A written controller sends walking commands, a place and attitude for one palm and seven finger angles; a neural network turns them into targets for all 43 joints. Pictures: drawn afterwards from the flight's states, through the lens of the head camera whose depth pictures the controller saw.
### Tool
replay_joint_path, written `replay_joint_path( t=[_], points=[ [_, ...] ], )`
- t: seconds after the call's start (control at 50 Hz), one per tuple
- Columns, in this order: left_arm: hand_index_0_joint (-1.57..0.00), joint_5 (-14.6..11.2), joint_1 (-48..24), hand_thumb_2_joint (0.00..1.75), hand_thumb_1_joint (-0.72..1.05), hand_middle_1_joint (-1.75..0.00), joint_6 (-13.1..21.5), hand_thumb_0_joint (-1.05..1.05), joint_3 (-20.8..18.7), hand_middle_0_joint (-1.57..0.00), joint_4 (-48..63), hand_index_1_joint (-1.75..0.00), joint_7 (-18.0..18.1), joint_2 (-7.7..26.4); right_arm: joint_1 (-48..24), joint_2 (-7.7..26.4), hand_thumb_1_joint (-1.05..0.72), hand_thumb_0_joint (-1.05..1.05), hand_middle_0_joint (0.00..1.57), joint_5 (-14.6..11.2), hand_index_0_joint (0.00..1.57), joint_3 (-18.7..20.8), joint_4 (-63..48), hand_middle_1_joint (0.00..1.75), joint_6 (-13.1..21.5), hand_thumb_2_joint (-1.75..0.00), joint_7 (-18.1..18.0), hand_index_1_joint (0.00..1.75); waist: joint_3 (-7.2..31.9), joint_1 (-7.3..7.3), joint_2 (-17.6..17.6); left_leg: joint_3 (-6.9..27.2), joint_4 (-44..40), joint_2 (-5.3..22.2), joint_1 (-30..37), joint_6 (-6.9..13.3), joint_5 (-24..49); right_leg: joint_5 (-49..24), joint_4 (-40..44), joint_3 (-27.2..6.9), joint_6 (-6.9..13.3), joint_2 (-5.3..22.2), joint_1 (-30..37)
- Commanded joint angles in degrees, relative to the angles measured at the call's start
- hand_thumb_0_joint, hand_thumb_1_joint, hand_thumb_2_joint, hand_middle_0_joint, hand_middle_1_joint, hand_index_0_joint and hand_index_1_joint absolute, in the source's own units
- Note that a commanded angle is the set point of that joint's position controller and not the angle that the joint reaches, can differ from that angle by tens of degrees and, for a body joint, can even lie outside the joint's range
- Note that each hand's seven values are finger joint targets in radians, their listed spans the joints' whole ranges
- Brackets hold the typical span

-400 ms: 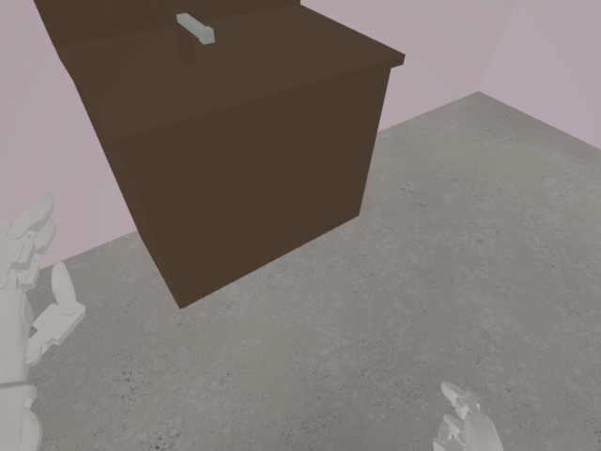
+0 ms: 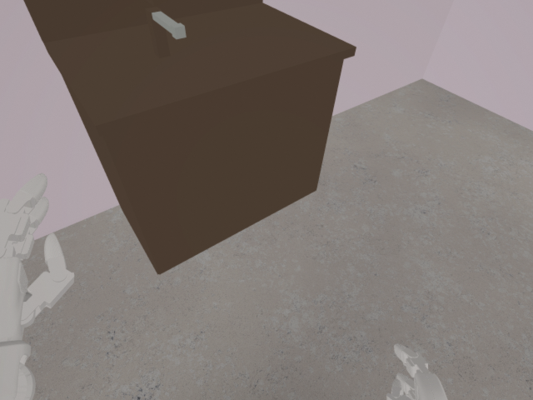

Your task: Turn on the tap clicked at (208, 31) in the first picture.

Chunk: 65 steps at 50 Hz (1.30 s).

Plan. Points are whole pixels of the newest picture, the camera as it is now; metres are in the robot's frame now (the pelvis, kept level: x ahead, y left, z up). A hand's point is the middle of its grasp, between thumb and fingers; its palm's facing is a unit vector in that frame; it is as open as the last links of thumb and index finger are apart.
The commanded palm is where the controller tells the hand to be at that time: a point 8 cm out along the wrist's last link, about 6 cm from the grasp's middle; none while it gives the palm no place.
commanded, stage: walk to a spot facing it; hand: left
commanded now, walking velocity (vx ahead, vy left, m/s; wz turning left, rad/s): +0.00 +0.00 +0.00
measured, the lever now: (178, 31) +0.91 +0.29 +0.16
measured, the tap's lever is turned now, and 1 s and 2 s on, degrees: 0 0 0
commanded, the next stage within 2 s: turn to face it in 1.68 s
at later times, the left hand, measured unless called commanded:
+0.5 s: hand (119, 266) +0.23 +0.19 +0.15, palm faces +0.32 -0.87 -0.37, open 7.4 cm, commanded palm +0.18 +0.24 +0.18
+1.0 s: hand (217, 193) +0.34 +0.10 +0.17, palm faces +0.06 -0.92 -0.38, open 7.4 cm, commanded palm +0.30 +0.15 +0.18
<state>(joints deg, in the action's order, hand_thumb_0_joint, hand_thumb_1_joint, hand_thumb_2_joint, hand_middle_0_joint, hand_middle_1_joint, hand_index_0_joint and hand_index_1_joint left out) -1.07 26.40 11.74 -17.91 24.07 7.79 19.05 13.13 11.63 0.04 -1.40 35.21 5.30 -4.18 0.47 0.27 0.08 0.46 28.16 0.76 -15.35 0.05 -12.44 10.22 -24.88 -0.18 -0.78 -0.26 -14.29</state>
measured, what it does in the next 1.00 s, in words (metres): steps on the spot, turning right: left foot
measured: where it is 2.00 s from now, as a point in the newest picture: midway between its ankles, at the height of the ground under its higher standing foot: outside the picture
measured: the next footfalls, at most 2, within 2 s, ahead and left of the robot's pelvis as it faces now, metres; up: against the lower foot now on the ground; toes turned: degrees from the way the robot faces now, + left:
left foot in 0.96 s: +0.12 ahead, +0.08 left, +0.00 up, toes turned -16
right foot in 1.32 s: +0.15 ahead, -0.28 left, +0.00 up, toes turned -43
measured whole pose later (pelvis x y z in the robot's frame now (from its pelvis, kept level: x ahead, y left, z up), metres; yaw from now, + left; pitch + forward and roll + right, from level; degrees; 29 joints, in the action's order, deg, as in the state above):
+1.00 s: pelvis +0.05 -0.04 -0.01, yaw -23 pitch +2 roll +2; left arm -1.1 25.3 15.9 -20.3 27.2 8.2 21.0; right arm 12.2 13.1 0.1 0.7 33.7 4.2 -2.5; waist 1.8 0.8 -3.7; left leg -7.1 29.2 2.3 -15.1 -0.5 -16.1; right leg 21.2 -42.8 -9.4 1.8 -6.4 -24.6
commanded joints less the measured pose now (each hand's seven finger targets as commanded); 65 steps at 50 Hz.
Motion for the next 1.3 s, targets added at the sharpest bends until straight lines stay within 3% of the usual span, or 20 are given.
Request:
replay_joint_path(
  t=[0.0, 0.34, 0.5, 0.54, 0.56, 0.58, 0.64, 0.7, 0.82, 0.88, 0.92, 0.94, 0.96, 0.98, 1.04, 1.08, 1.14, 1.24, 1.26, 1.28],
  points=[
    [-0.2, -0.1, -5.27, 0.9, 0.9, -0.3, 3.9, 0.0, -6.24, -0.2, 13.13, -0.3, 1.3, 9.45, -6.26, 6.68, -0.9, 0.0, 0.2, 0.05, 0.2, 2.62, -9.22, 0.3, 3.1, -0.9, -0.65, 0.3, 5.04, -0.01, 3.54, 1.64, -6.63, 2.32, -3.4, 0.12, 1.32, -0.56, 3.48, -1.78, 0.49, 1.91, 5.84],
    [-0.2, -0.39, -8.23, 0.9, 0.9, -0.3, 3.54, 0.0, -6.38, -0.2, 13.97, -0.3, 1.38, 8.11, -6.3, 7.01, -0.9, 0.0, 0.2, -0.54, 0.2, 3.73, -11.57, 0.3, 2.43, -0.9, 0.29, 0.3, 4.63, 1.11, 5.82, 1.19, -3.67, 10.38, -4.64, 1.67, -8.06, 2.1, -10.14, -6.91, 0.91, 0.4, -4.92],
    [-0.2, -0.62, -6.77, 0.9, 0.9, -0.3, 5.01, 0.0, -8.38, -0.2, 16.86, -0.3, 1.35, 9.17, -5.89, 6.49, -0.9, 0.0, 0.2, 0.21, 0.2, 3.69, -10.72, 0.3, 3.11, -0.9, 0.87, 0.3, 4.2, 1.09, 11.2, 4.56, -2.77, 18.58, -7.86, 5.87, -21.25, 16.47, -19.66, -0.04, 0.7, -0.9, -5.54],
    [-0.2, -0.06, -7.59, 0.9, 0.9, -0.3, 5.15, 0.0, -8.52, -0.2, 14.57, -0.3, 1.27, 9.79, -5.43, 6.42, -0.9, 0.0, 0.2, 0.02, 0.2, 4.05, -10.7, 0.3, 3.1, -0.9, 1.28, 0.3, 2.61, 1.63, -2.25, -5.26, 14.53, 9.24, -12.29, 1.03, -22.37, 14.84, -5.8, -11.34, 4.65, 3.29, -3.26],
    [-0.2, -0.1, -8.04, 0.9, 0.9, -0.3, 4.67, 0.0, -9.05, -0.2, 12.93, -0.3, 1.48, 11.34, -6.21, 5.43, -0.9, 0.0, 0.2, 0.03, 0.2, 4.24, -11.31, 0.3, 3.08, -0.9, 1.35, 0.3, 1.97, 2.1, -19.98, -9.07, 30.73, 0.48, -20.99, -2.29, -25.85, 17.42, 5.18, -34.92, 10.35, 13.9, -1.48],
    [-0.2, -0.44, -8.89, 0.9, 0.9, -0.3, 4.05, 0.0, -8.56, -0.2, 10.72, -0.3, 1.65, 10.62, -8.74, 6.01, -0.9, 0.0, 0.2, 0.29, 0.2, 4.42, -11.39, 0.3, 3.29, -0.9, 1.8, 0.3, -0.15, 2.53, -19.93, -2.63, 41.51, 0.22, -26.35, -2.99, -24.56, 20.87, 12.81, -48.06, 13.94, 18.83, -1.1],
    [-0.2, 0.09, -6.64, 0.9, 0.9, -0.3, 5.9, 0.0, -8.52, -0.2, 9.33, -0.3, 1.55, 11.45, -5.33, 5.63, -0.9, 0.0, 0.2, 1.0, 0.2, 2.78, -8.26, 0.3, 1.88, -0.9, 1.89, 0.3, 0.57, 0.33, -5.79, 1.9, 44.3, 3.33, -24.91, -3.71, -13.21, 14.58, 9.72, -36.98, 14.37, 14.07, 0.25],
    [-0.2, -0.24, -5.47, 0.9, 0.9, -0.3, 6.92, 0.0, -9.05, -0.2, 9.71, -0.3, 1.17, 11.53, -6.45, 5.43, -0.9, 0.0, 0.2, 0.65, 0.2, 2.81, -8.1, 0.3, -0.19, -0.9, 1.91, 0.3, 6.37, 0.53, -6.86, -1.28, 35.22, 2.8, -19.33, -3.76, -10.41, 3.85, 6.82, -24.29, 11.44, 9.7, 2.7],
    [-0.2, -0.42, -4.61, 0.9, 0.9, -0.3, 7.25, 0.0, -8.18, -0.2, 12.12, -0.3, 1.87, 10.77, -7.31, 5.27, -0.9, 0.0, 0.2, 0.24, 0.2, 2.87, -9.31, 0.3, 1.07, -0.9, 2.37, 0.3, 8.4, 2.15, -8.89, -5.82, 12.73, 0.5, -8.56, -2.29, -11.92, 7.59, 7.64, -26.04, 12.78, 8.33, 0.5],
    [-0.2, -0.46, -4.59, 0.9, 0.9, -0.3, 6.81, 0.0, -7.41, -0.2, 12.99, -0.3, 1.98, 9.93, -5.61, 5.7, -0.9, 0.0, 0.2, -0.1, 0.2, 3.1, -9.44, 0.3, 1.59, -0.9, 2.27, 0.3, 9.56, 0.75, -5.61, -6.64, -0.22, 1.01, 4.41, -1.08, -7.63, 9.64, 3.15, -24.04, 9.91, 5.28, -4.88],
    [-0.2, -0.63, -6.07, 0.9, 0.9, -0.3, 7.24, 0.0, -7.43, -0.2, 14.3, -0.3, 1.51, 9.33, -4.03, 6.8, -0.9, 0.0, 0.2, -0.03, 0.2, 3.53, -9.87, 0.3, 1.69, -0.9, 1.31, 0.3, 8.99, -0.74, 2.44, 1.45, -9.23, 9.44, 20.25, 2.31, -8.68, 10.9, -9.97, -16.77, 4.91, -0.96, -18.56],
    [-0.2, -0.58, -6.97, 0.9, 0.9, -0.3, 7.64, 0.0, -7.81, -0.2, 15.83, -0.3, 1.2, 9.68, -4.33, 8.17, -0.9, 0.0, 0.2, 0.12, 0.2, 4.07, -10.13, 0.3, 1.59, -0.9, 1.03, 0.3, 7.64, -0.67, 14.42, 15.74, -13.28, 21.34, 26.7, 6.93, -10.85, 19.82, -24.67, -8.49, 2.12, -5.18, -30.41],
    [-0.2, 0.51, -8.88, 0.9, 0.9, -0.3, 8.17, 0.0, -8.04, -0.2, 17.45, -0.3, 1.27, 10.46, -4.38, 7.19, -0.9, 0.0, 0.2, -0.2, 0.2, 4.18, -10.4, 0.3, 1.94, -0.9, 1.11, 0.3, 4.92, -0.42, 15.71, 21.53, -14.66, 27.72, 24.03, 11.73, -4.25, 20.73, -38.31, -1.72, 0.64, -3.07, -34.85],
    [-0.2, 0.64, -7.16, 0.9, 0.9, -0.3, 8.31, 0.0, -11.07, -0.2, 14.37, -0.3, 1.15, 14.01, -5.15, 6.62, -0.9, 0.0, 0.2, -0.46, 0.2, 4.34, -9.39, 0.3, 2.31, -0.9, 1.39, 0.3, 4.78, 0.27, 12.44, 20.26, -14.44, 28.68, 22.32, 12.45, -3.82, 18.35, -45.96, -1.33, 0.14, -0.78, -36.16],
    [-0.2, 0.89, -7.72, 0.9, 0.9, -0.3, 7.1, 0.0, -6.07, -0.2, 15.68, -0.3, 0.47, 9.32, -5.23, 6.5, -0.9, 0.0, 0.2, 0.15, 0.2, 3.63, -8.38, 0.3, 2.66, -0.9, 1.79, 0.3, -2.72, -0.81, 11.96, 7.87, -14.5, 25.67, 9.12, 10.81, -4.33, 12.42, -50.23, -1.04, -0.29, 5.42, -34.82],
    [-0.2, 1.9, -10.43, 0.9, 0.9, -0.3, 6.44, 0.0, -5.0, -0.2, 17.21, -0.3, 0.32, 8.98, -4.71, 6.5, -0.9, 0.0, 0.2, -0.23, 0.2, 3.6, -7.93, 0.3, 2.93, -0.9, 1.83, 0.3, -4.29, -0.29, 11.0, -2.81, -13.17, 21.36, 6.69, 7.36, -0.03, 8.27, -44.53, 3.91, -0.68, 5.45, -31.24],
    [-0.2, 1.84, -9.19, 0.9, 0.9, -0.3, 5.75, 0.0, -6.65, -0.2, 15.25, -0.3, 0.47, 10.18, -3.2, 6.75, -0.9, 0.0, 0.2, 0.68, 0.2, 3.97, -8.25, 0.3, 3.23, -0.9, 1.39, 0.3, -3.73, -1.16, 13.67, -8.71, -12.34, 19.4, 6.17, 5.55, 10.68, 6.67, -30.75, 8.85, -0.6, 4.53, -23.03],
    [-0.2, 1.27, -7.48, 0.9, 0.9, -0.3, 5.21, 0.0, -9.85, -0.2, 14.31, -0.3, 0.55, 12.63, -3.66, 5.89, -0.9, 0.0, 0.2, 0.46, 0.2, 4.0, -8.62, 0.3, 3.45, -0.9, 1.3, 0.3, 3.92, -0.08, 14.31, -16.48, 6.31, 17.06, 8.8, 3.71, 28.43, 3.69, -10.02, 17.42, 0.89, -2.66, -1.57],
    [-0.2, 1.31, -6.78, 0.9, 0.9, -0.3, 4.81, 0.0, -10.49, -0.2, 15.45, -0.3, 0.72, 13.41, -4.03, 5.52, -0.9, 0.0, 0.2, -0.01, 0.2, 3.99, -8.54, 0.3, 3.31, -0.9, 1.6, 0.3, 7.45, 0.98, 10.33, -15.92, 16.34, 15.47, 5.33, 2.97, 27.42, 0.95, -6.81, 16.9, 1.56, -3.47, 7.75],
    [-0.2, 1.51, -4.7, 0.9, 0.9, -0.3, 4.02, 0.0, -9.96, -0.2, 15.36, -0.3, 0.94, 12.95, -3.62, 4.51, -0.9, 0.0, 0.2, -0.64, 0.2, 3.78, -8.51, 0.3, 2.97, -0.9, 2.05, 0.3, 11.06, 1.2, 2.25, -16.0, 29.12, 12.9, -1.89, 2.08, 21.42, -1.26, -5.8, 9.2, 4.69, 1.93, 16.55]
  ],
)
